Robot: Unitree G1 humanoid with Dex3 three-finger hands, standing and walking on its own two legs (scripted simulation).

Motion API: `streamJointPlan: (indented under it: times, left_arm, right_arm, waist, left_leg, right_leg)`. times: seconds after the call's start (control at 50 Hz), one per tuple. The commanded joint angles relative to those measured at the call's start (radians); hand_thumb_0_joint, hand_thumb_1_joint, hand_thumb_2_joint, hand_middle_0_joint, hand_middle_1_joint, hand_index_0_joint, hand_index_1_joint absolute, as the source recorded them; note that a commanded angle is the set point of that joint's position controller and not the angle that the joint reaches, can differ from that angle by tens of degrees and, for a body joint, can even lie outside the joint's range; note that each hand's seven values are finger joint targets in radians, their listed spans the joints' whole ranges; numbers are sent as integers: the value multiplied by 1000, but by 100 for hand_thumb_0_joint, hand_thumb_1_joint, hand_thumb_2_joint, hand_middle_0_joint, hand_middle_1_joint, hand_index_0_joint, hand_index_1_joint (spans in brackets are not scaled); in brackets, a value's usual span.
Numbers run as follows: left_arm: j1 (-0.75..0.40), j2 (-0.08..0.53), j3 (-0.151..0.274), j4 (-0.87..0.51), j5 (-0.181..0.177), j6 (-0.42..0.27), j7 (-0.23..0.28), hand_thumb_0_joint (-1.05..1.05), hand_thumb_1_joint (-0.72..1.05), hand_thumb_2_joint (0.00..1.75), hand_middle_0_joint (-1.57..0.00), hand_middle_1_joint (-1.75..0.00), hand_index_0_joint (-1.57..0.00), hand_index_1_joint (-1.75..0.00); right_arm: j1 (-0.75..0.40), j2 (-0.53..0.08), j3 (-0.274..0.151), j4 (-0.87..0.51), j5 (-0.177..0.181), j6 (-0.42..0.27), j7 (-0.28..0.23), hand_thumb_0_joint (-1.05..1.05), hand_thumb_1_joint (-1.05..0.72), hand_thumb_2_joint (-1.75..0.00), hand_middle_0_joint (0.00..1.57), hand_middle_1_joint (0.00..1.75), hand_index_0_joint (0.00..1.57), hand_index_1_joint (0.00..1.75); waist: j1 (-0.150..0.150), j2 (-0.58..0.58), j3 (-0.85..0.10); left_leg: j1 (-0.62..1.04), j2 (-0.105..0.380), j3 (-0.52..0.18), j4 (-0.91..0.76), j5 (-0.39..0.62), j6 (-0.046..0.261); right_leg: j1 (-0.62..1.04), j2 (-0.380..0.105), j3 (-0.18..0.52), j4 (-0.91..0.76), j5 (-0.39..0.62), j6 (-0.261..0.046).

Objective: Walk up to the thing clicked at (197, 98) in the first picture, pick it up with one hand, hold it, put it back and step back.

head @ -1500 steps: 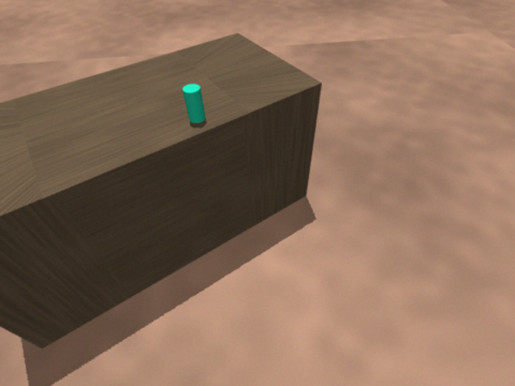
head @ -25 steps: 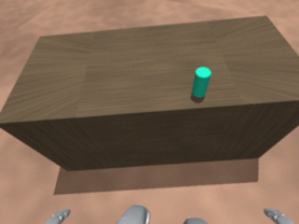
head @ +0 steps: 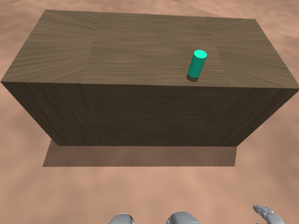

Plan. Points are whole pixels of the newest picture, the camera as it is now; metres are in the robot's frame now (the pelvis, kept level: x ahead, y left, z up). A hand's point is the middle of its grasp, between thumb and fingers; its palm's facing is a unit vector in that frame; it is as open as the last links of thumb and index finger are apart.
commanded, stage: step back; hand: right
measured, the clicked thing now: (196, 64) +0.73 -0.17 -0.06
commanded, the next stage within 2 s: none
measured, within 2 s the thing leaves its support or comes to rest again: neither
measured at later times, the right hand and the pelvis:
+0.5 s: hand out of the picture -0.07 -0.31 -0.17, palm faces -0.14 +0.91 -0.39, open 7.4 cm; pelvis -0.16 -0.05 -0.02, yaw +5 degrees
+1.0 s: hand out of the picture -0.20 -0.35 -0.16, palm faces -0.08 +0.93 -0.37, open 7.4 cm; pelvis -0.32 -0.09 -0.01, yaw +1 degrees
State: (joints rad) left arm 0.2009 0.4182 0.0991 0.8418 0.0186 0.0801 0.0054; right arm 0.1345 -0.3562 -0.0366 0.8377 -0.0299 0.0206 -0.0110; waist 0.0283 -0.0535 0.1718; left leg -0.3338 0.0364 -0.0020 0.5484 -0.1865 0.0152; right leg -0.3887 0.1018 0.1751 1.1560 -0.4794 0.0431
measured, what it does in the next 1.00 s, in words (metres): walks backwards: right foot, then left foot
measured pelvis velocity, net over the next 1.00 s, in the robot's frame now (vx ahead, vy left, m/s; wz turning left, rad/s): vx -0.32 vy -0.09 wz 0.03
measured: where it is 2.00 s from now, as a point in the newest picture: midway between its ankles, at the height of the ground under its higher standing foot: outside the picture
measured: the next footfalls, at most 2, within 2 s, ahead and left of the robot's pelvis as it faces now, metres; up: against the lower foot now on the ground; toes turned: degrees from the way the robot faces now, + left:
right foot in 0.14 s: -0.06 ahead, -0.16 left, +0.00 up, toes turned +0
left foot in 0.52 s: -0.15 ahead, +0.07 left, +0.00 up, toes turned +3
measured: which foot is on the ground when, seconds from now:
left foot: down 0.00-0.18, up 0.20-0.50, down 0.52-0.86, up 0.88-1.00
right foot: up 0.00-0.12, down 0.14-0.54, up 0.56-0.82, down 0.84-1.00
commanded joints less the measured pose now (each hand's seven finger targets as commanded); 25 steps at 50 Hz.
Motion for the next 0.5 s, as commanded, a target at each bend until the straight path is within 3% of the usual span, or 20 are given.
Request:
streamJointPlan:
  times: [0.0,0.02,0.06,0.08,0.1,0.12,0.14,0.16,0.18,0.2,0.22,0.24,0.3,0.34,0.38,0.4,0.44,0.46,0.48]
  left_arm:
    - [10,143,26,-84,5,-31,1,0,90,90,-20,-30,-20,-30]
    - [38,145,23,-71,6,-33,-1,0,90,90,-20,-30,-20,-30]
    - [105,140,24,-28,5,-37,-6,0,90,90,-20,-30,-20,-30]
    - [165,135,28,1,5,-38,-7,0,90,90,-20,-30,-20,-30]
    - [189,141,35,19,10,-43,-6,0,90,90,-20,-30,-20,-30]
    - [159,185,47,6,26,-47,-6,0,90,90,-20,-30,-20,-30]
    - [134,287,74,-26,31,-46,-9,0,90,90,-20,-30,-20,-30]
    - [44,362,81,-66,35,-45,-5,0,90,90,-20,-30,-20,-30]
    - [-6,318,67,-97,29,-52,-2,0,90,90,-20,-30,-20,-30]
    - [-88,255,48,-111,19,-58,5,0,90,90,-20,-30,-20,-30]
    - [-130,222,41,-111,24,-60,11,0,90,90,-20,-30,-20,-30]
    - [-124,204,41,-112,26,-61,15,0,90,90,-20,-30,-20,-30]
    - [-50,197,41,-123,26,-60,24,0,90,90,-20,-30,-20,-30]
    - [-25,208,43,-125,25,-55,32,0,90,90,-20,-30,-20,-30]
    - [7,199,39,-120,18,-49,36,0,90,90,-20,-30,-20,-30]
    - [-22,215,42,-129,15,-48,37,0,90,90,-20,-30,-20,-30]
    - [-43,215,34,-134,8,-41,33,0,90,90,-20,-30,-20,-30]
    - [-83,220,30,-142,2,-36,30,0,90,90,-20,-30,-20,-30]
    - [-77,191,14,-145,0,-32,26,0,90,90,-20,-30,-20,-30]
  right_arm:
    - [20,-297,-95,-72,-1,-13,-19,0,-90,-90,20,30,20,30]
    - [7,-309,-97,-80,-3,-9,-17,0,-90,-90,20,30,20,30]
    - [-18,-318,-97,-84,-5,5,-14,0,-90,-90,20,30,20,30]
    - [-36,-328,-97,-86,-1,12,-12,0,-90,-90,20,30,20,30]
    - [-47,-310,-87,-86,4,19,-8,0,-90,-90,20,30,20,30]
    - [-30,-269,-75,-91,11,20,-6,0,-90,-90,20,30,20,30]
    - [-68,-206,-62,-124,23,13,-11,0,-90,-90,20,30,20,30]
    - [-101,-227,-77,-118,14,15,-31,0,-90,-90,20,30,20,30]
    - [-85,-261,-82,-103,15,17,-32,0,-90,-90,20,30,20,30]
    - [-22,-254,-77,-73,22,14,-31,0,-90,-90,20,30,20,30]
    - [14,-237,-69,-55,28,10,-31,0,-90,-90,20,30,20,30]
    - [30,-231,-64,-47,27,5,-30,0,-90,-90,20,30,20,30]
    - [41,-223,-53,-46,20,1,-30,0,-90,-90,20,30,20,30]
    - [19,-211,-52,-64,12,0,-29,0,-90,-90,20,30,20,30]
    - [14,-204,-51,-63,6,-5,-27,0,-90,-90,20,30,20,30]
    - [50,-207,-56,-57,4,-3,-25,0,-90,-90,20,30,20,30]
    - [102,-210,-64,-30,6,-4,-21,0,-90,-90,20,30,20,30]
    - [162,-210,-69,-11,6,-6,-20,0,-90,-90,20,30,20,30]
    - [159,-233,-79,-5,1,-8,-22,0,-90,-90,20,30,20,30]
  waist:
    - [-52,263,-236]
    - [-41,271,-254]
    - [-24,298,-272]
    - [9,295,-276]
    - [24,255,-271]
    - [13,142,-221]
    - [39,-140,-157]
    - [65,-244,-96]
    - [29,-155,-64]
    - [-23,-55,-69]
    - [-55,-70,-80]
    - [-53,-95,-100]
    - [2,-118,-154]
    - [28,-133,-164]
    - [50,-136,-182]
    - [32,-161,-205]
    - [7,-141,-241]
    - [-27,-126,-270]
    - [-29,-64,-263]
  left_leg:
    - [265,246,-240,-144,152,222]
    - [246,243,-229,-134,138,208]
    - [186,227,-213,-114,131,178]
    - [129,218,-194,-93,118,160]
    - [64,179,-175,-53,78,124]
    - [-70,95,-152,24,-73,65]
    - [-244,-102,-75,218,-311,-4]
    - [-196,-110,-102,466,-438,-35]
    - [-171,-102,-178,574,-395,-34]
    - [-181,-138,-197,604,-331,-25]
    - [-184,-156,-169,608,-291,-20]
    - [-158,-154,-152,617,-262,-25]
    - [-198,-134,-116,545,-300,-41]
    - [-185,-97,-86,437,-340,-44]
    - [-178,-91,-56,305,-344,-34]
    - [-127,-67,-50,242,-333,-26]
    - [-19,-79,1,68,-240,-9]
    - [71,-73,24,-70,-112,1]
    - [143,-27,-35,-134,47,20]
  right_leg:
    - [-22,-61,-59,-248,-46,4]
    - [35,-85,-87,-349,-33,-10]
    - [139,-87,-145,-529,24,-31]
    - [220,-87,-178,-641,108,-48]
    - [271,-80,-192,-731,175,-61]
    - [277,-144,-59,-764,135,-87]
    - [199,-350,243,-855,68,-183]
    - [-44,-526,398,-923,62,-320]
    - [-98,-506,339,-910,135,-320]
    - [-35,-405,153,-813,333,-256]
    - [6,-345,47,-758,468,-213]
    - [41,-309,-3,-721,532,-190]
    - [228,-335,-4,-660,679,-231]
    - [286,-384,29,-645,721,-256]
    - [355,-378,28,-609,801,-250]
    - [345,-397,48,-600,798,-249]
    - [326,-368,20,-553,777,-221]
    - [287,-366,3,-513,725,-198]
    - [191,-329,-16,-472,603,-149]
